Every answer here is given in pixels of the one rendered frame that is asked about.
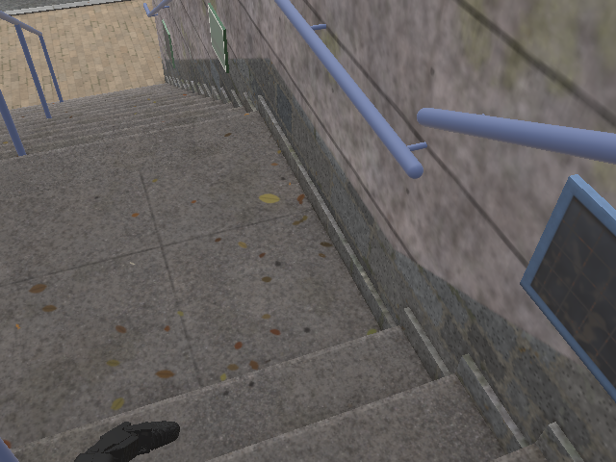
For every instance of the left robot hand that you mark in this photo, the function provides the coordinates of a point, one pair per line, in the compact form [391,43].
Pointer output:
[126,441]

